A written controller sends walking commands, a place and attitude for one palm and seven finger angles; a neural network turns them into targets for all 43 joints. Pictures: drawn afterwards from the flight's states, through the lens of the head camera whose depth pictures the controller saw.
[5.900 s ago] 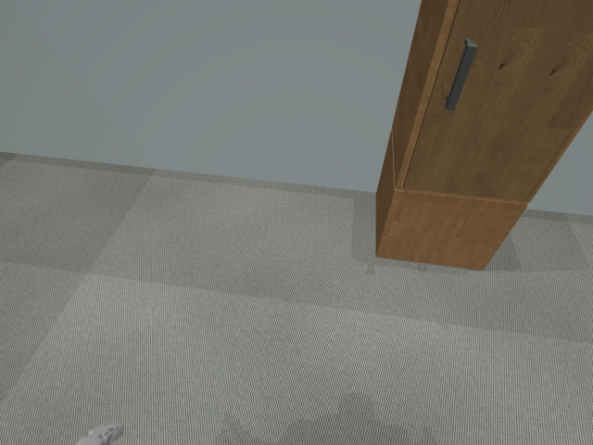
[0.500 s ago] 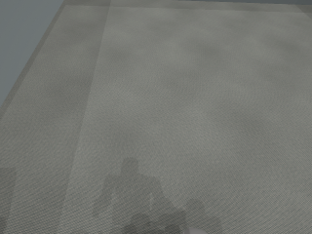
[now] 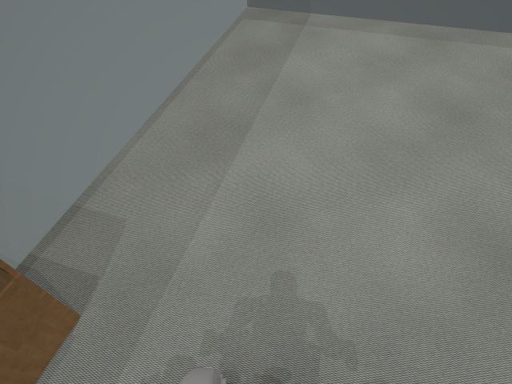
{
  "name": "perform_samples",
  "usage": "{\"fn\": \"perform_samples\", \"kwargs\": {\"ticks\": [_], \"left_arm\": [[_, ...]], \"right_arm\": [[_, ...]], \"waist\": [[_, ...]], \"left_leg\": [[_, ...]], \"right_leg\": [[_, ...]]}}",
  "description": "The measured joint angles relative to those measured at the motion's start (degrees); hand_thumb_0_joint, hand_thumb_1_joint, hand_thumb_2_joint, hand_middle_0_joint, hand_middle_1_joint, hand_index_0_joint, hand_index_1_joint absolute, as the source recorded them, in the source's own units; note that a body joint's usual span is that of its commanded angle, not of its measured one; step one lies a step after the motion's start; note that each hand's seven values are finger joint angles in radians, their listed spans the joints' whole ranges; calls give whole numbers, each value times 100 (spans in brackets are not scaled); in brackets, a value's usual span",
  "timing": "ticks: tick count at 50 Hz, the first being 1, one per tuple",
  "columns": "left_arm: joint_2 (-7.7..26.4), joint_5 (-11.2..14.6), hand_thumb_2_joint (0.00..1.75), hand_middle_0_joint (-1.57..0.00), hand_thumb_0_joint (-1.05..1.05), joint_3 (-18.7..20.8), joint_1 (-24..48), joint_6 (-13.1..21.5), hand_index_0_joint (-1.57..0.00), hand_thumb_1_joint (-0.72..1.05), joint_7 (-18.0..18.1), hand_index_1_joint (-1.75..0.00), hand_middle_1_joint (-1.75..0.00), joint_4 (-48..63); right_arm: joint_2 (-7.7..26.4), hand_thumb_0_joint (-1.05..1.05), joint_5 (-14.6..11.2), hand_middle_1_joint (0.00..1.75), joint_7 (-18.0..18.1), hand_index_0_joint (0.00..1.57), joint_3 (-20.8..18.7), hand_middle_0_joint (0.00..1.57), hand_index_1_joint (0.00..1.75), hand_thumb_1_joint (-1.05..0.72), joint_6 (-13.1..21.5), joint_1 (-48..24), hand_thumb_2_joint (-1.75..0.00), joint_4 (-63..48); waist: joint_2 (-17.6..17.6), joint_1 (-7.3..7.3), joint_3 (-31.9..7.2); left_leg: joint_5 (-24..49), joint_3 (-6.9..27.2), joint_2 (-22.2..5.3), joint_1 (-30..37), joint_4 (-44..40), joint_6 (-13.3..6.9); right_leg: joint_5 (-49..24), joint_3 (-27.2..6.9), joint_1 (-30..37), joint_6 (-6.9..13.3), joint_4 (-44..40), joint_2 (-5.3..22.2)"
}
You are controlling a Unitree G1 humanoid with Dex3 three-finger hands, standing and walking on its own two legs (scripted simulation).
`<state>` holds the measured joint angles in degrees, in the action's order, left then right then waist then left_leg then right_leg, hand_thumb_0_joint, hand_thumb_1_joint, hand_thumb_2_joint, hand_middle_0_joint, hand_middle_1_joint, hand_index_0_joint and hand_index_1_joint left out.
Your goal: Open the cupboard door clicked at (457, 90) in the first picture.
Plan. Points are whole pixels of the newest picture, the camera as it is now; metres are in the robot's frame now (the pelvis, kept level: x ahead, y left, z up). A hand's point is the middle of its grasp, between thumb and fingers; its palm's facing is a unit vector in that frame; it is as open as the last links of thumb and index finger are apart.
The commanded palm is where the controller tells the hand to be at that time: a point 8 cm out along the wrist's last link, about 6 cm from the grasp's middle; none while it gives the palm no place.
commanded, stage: turn to face it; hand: left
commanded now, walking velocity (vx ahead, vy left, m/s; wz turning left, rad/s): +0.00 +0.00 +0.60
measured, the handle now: out of the picture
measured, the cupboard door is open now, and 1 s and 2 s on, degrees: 0 0 0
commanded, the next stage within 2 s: take the last steps up to it in 1.94 s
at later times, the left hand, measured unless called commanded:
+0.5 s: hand out of the picture +0.02 +0.27 -0.15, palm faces +0.29 -0.91 -0.29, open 7.4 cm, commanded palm none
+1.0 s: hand out of the picture -0.13 +0.22 -0.18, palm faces +0.60 -0.77 -0.23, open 7.4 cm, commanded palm none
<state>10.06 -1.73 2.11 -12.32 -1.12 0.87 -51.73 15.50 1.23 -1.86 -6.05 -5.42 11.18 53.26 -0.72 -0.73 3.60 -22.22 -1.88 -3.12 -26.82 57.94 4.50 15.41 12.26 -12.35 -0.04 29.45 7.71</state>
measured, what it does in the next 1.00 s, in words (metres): steps on the spot, turning left: left foot, then right foot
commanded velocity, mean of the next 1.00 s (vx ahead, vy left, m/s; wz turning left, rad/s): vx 0.00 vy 0.00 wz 0.60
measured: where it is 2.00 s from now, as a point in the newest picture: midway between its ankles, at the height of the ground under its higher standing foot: outside the picture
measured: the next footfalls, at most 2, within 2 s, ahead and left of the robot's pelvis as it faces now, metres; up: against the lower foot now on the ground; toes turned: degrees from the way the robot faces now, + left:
left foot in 0.14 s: +0.01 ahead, +0.15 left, +0.00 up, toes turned +12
right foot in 0.56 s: +0.04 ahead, -0.09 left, +0.00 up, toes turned +16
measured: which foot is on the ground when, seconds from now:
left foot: up 0.00-0.12, down 0.14-0.58, up 0.60-1.00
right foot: down 0.00-0.14, up 0.16-0.54, down 0.56-1.00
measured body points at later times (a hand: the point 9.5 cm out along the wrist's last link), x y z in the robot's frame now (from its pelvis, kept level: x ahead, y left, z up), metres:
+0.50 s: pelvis -0.03 +0.03 +0.00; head +0.00 +0.03 +0.44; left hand +0.00 +0.31 -0.13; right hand +0.10 -0.20 -0.15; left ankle -0.03 +0.15 -0.74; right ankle +0.00 -0.11 -0.71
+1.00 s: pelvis -0.05 +0.03 -0.01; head -0.03 +0.06 +0.43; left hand -0.16 +0.26 -0.16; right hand +0.18 -0.15 -0.15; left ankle -0.11 +0.12 -0.73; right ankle +0.01 -0.10 -0.74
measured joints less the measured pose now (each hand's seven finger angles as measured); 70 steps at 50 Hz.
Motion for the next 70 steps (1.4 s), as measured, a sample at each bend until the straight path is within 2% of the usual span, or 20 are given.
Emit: {"fn": "perform_samples", "kwargs": {"ticks": [4,7,8,10,14,19,26,28,29,31,35,38,45,48,51,52,54,58,63,70], "left_arm": [[96,-31,89,-21,0,32,-20,-1,-21,91,-29,-30,-30,4],[235,10,89,-21,0,96,-107,-56,-21,90,-52,-30,-30,-27],[324,34,89,-21,0,139,-99,-106,-21,90,-57,-30,-30,-62],[471,32,89,-20,0,209,-78,-248,-20,91,-38,-30,-30,-142],[572,47,89,-20,0,295,-17,-329,-20,91,-53,-30,-30,-234],[543,60,89,-20,0,301,124,-264,-20,91,-76,-30,-30,-94],[363,105,89,-20,0,226,400,-183,-20,91,-30,-30,-30,126],[306,121,89,-20,0,180,422,-100,-20,91,-29,-30,-30,212],[234,101,89,-20,0,160,439,-43,-20,91,-17,-30,-30,229],[118,66,89,-20,0,67,421,5,-20,91,-7,-30,-30,275],[-21,64,89,-20,0,-2,259,11,-20,91,9,-30,-30,270],[-60,55,89,-20,0,-34,167,20,-20,91,9,-30,-30,213],[0,3,89,-20,0,-30,-37,21,-21,91,-5,-30,-30,92],[129,-18,89,-21,0,31,-104,-16,-21,90,-16,-30,-30,28],[315,20,89,-21,0,115,-212,-75,-21,90,-36,-30,-30,-29],[406,44,89,-21,0,160,-202,-126,-21,91,-40,-30,-30,-73],[533,45,89,-20,0,219,-171,-270,-20,91,-10,-30,-30,-153],[598,45,89,-20,1,285,-31,-339,-20,91,-33,-30,-30,-222],[581,40,89,-20,0,277,174,-240,-20,91,-63,-30,-30,-50],[492,56,89,-20,0,243,447,-230,-20,91,-18,-30,-30,86]], "right_arm": [[-62,1,-39,30,4,20,86,20,30,-91,43,-170,-90,-9],[-87,1,-52,30,1,20,145,20,30,-91,185,-244,-90,-127],[-149,1,-47,30,13,20,149,20,30,-91,249,-300,-90,-137],[-256,1,-45,30,31,20,206,20,30,-91,344,-360,-90,-174],[-352,0,-23,30,129,20,270,20,30,-91,396,-269,-90,-193],[-344,0,-13,30,151,20,288,21,30,-91,345,-142,-90,-117],[-275,0,18,30,133,20,219,21,30,-90,263,25,-90,-66],[-236,0,-1,30,128,20,180,21,30,-90,234,89,-90,-62],[-182,0,-26,30,125,20,147,21,30,-90,218,111,-90,-54],[-106,1,-29,30,131,20,79,21,30,-91,155,147,-90,-11],[-11,1,11,30,60,20,16,20,30,-91,65,190,-90,82],[24,1,4,30,22,20,3,20,30,-91,54,187,-90,106],[3,1,-22,30,8,20,54,20,30,-91,-15,-15,-90,164],[-41,1,-45,30,10,19,113,20,30,-91,55,-163,-90,89],[-60,1,-42,30,3,20,163,20,30,-91,200,-257,-90,-59],[-107,1,-37,30,10,20,168,20,30,-91,263,-316,-90,-95],[-176,1,-48,30,28,20,221,20,30,-91,365,-390,-90,-164],[-243,0,-24,30,135,20,279,20,30,-91,412,-329,-90,-235],[-302,0,-33,30,160,20,332,20,30,-91,391,-198,-90,-176],[-405,0,-13,30,140,20,307,21,30,-90,357,57,-90,-100]], "waist": [[147,140,127],[221,167,125],[335,170,158],[435,205,214],[325,144,144],[187,92,50],[-41,-91,-5],[-102,-117,-38],[-224,-122,-27],[-334,-141,-5],[-283,-135,-9],[-231,-158,38],[-25,-28,172],[113,82,237],[244,144,216],[362,167,243],[436,215,264],[305,143,165],[205,103,64],[124,-65,-36]], "left_leg": [[-269,-211,-31,596,-1168,-55],[288,-322,38,1129,-2354,-237],[299,-318,130,1062,-2312,-384],[292,-284,183,980,-2166,-539],[539,-73,205,1076,-2494,-591],[830,160,364,1162,-2875,-620],[957,571,552,936,-2809,-516],[912,703,623,775,-2615,-435],[815,786,596,664,-2413,-424],[-64,756,637,315,-1446,-336],[-109,407,510,-231,474,-192],[150,291,288,-323,919,-70],[-29,-5,-29,86,-94,24],[-137,-237,-29,459,-1047,-52],[555,-387,75,914,-2173,-237],[558,-400,171,845,-2074,-409],[369,-383,225,787,-1925,-676],[573,-155,293,927,-2368,-789],[969,104,477,1109,-2969,-885],[1181,480,695,1068,-3163,-890]], "right_leg": [[95,241,-197,-102,303,239],[294,409,-454,-256,795,445],[632,246,-641,-345,1180,498],[1286,-258,-1066,-422,2184,308],[1054,-710,-1570,-484,3323,-46],[717,-1012,-1561,-523,3079,-191],[824,-1116,-867,-452,1515,-473],[417,-1067,-461,-406,624,-547],[266,-963,-362,-154,417,-608],[274,-772,-318,69,458,-555],[208,-493,-30,82,162,-330],[138,-263,129,63,-8,-219],[202,237,200,-49,51,48],[320,409,113,-163,298,214],[592,537,-111,-331,880,444],[967,319,-314,-392,1337,498],[1595,-241,-783,-428,2406,298],[1176,-722,-1398,-463,3563,-22],[549,-1043,-1614,-535,3518,-120],[661,-1230,-1360,-566,2738,-291]]}}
